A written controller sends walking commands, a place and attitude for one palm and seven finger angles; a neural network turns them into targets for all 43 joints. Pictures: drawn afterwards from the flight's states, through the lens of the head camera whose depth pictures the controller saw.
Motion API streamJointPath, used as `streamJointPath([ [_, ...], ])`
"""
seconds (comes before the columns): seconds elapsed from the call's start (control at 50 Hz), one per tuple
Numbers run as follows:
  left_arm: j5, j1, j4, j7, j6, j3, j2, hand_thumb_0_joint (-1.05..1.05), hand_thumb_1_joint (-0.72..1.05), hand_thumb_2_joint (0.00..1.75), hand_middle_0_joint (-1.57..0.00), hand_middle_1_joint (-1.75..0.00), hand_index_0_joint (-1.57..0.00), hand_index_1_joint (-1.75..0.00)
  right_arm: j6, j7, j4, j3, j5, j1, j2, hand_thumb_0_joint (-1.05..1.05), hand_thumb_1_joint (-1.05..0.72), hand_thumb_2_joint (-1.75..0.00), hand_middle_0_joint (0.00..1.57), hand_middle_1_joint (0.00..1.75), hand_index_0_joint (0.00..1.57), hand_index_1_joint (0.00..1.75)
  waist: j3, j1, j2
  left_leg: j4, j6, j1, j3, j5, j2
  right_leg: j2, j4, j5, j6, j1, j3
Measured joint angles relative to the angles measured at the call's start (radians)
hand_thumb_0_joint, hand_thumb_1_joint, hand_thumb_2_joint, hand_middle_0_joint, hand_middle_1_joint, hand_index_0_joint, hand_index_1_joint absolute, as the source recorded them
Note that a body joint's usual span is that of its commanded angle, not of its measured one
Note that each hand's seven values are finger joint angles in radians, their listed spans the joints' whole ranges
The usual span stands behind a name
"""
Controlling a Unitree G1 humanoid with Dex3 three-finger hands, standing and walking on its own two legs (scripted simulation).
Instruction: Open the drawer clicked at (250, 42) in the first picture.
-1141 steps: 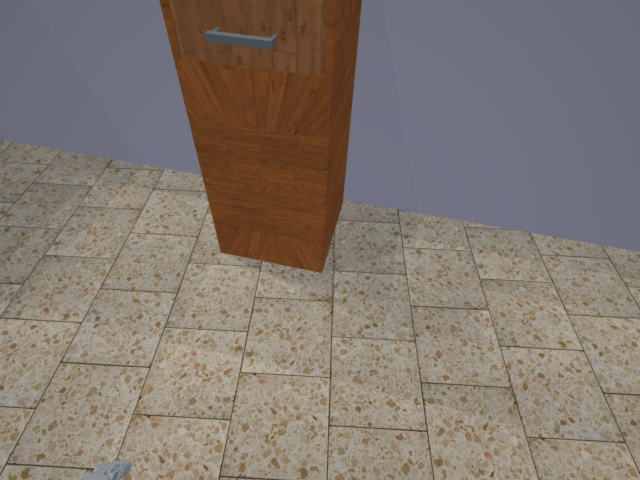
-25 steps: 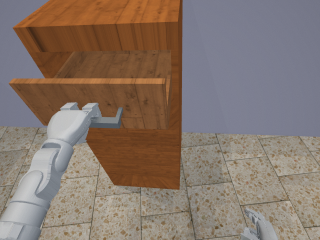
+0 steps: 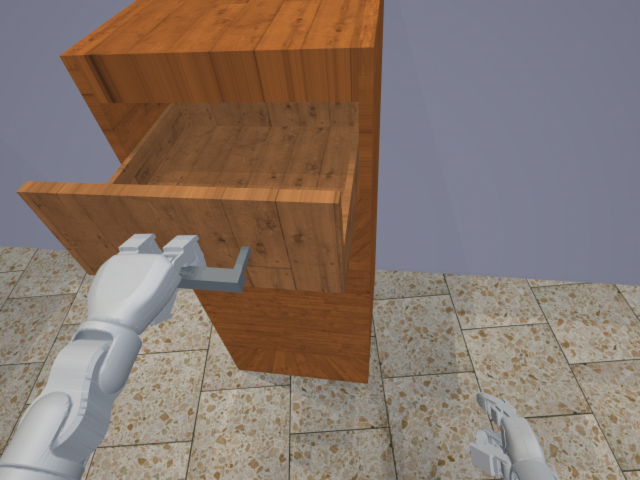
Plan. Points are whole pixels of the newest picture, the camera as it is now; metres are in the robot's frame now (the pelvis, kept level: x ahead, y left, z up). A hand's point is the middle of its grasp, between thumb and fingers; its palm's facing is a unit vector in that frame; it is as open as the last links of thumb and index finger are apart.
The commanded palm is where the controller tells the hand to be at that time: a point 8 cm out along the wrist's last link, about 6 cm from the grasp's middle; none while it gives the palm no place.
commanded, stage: pull the drawer open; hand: left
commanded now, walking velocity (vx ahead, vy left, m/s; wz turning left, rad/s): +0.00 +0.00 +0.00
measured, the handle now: (181, 263) +0.32 +0.22 +0.12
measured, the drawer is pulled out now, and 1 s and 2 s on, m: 0.20 0.30 0.29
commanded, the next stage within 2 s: open the thumb to release the handle in 1.10 s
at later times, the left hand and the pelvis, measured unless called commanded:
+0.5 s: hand (143, 348) +0.22 +0.23 +0.09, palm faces +0.05 -0.09 -0.99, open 5.4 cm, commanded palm +0.18 +0.24 +0.15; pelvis +0.00 +0.00 +0.00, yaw +0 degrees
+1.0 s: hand (121, 390) +0.18 +0.23 +0.10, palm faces +0.04 -0.10 -0.99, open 5.4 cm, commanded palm +0.12 +0.24 +0.15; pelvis +0.01 +0.00 +0.00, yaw -1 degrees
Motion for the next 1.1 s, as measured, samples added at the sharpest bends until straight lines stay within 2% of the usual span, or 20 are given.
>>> streamJointPath([
  [0.32, -0.011, 0.164, -0.152, 0.006, 0.011, 0.035, -0.005, 0.02, 0.76, 0.82, -0.35, -1.35, -0.41, -1.35, -0.001, 0.018, -0.009, 0.004, -0.011, 0.013, -0.005, 0.01, -0.91, -0.89, 0.2, 0.3, 0.2, 0.3, 0.007, 0.001, 0.005, 0.002, 0.001, 0.011, 0.005, -0.004, 0.001, 0.001, -0.002, 0.001, 0.002, 0.01, 0.006],
  [0.5, 0.0, 0.278, -0.25, 0.035, 0.022, 0.036, -0.018, 0.02, 0.75, 0.83, -0.34, -1.35, -0.42, -1.35, -0.008, 0.025, -0.016, 0.002, -0.017, 0.016, -0.012, 0.01, -0.91, -0.89, 0.2, 0.3, 0.2, 0.3, 0.003, 0.015, 0.011, 0.017, 0.002, 0.006, -0.001, -0.015, 0.0, 0.0, 0.007, -0.009, 0.004, 0.011, 0.0],
  [0.68, -0.012, 0.39, -0.328, 0.047, 0.029, 0.051, -0.001, 0.01, 0.75, 0.82, -0.35, -1.35, -0.42, -1.35, -0.007, 0.027, -0.039, 0.018, -0.017, 0.006, -0.004, 0.01, -0.91, -0.89, 0.2, 0.3, 0.2, 0.3, -0.007, 0.018, 0.011, 0.029, -0.001, 0.01, -0.001, -0.026, 0.007, 0.006, 0.009, -0.014, 0.003, 0.018, 0.0],
  [0.88, -0.025, 0.538, -0.423, 0.081, 0.031, 0.08, 0.012, 0.01, 0.74, 0.81, -0.36, -1.35, -0.42, -1.35, -0.005, 0.029, -0.075, 0.022, -0.016, 0.018, -0.022, 0.01, -0.91, -0.89, 0.2, 0.3, 0.2, 0.3, -0.014, 0.019, 0.012, 0.051, -0.003, -0.003, 0.004, -0.039, 0.016, 0.015, 0.018, -0.017, 0.003, 0.009, 0.006],
  [1.1, -0.036, 0.613, -0.468, 0.115, 0.046, 0.103, 0.018, 0.0, 0.75, 0.79, -0.35, -1.35, -0.42, -1.35, 0.002, 0.031, -0.09, 0.021, -0.012, 0.041, -0.032, 0.01, -0.91, -0.89, 0.2, 0.3, 0.2, 0.3, -0.021, 0.002, 0.007, 0.074, -0.003, -0.018, 0.018, -0.056, 0.025, 0.023, 0.035, -0.025, 0.004, -0.011, 0.02],
])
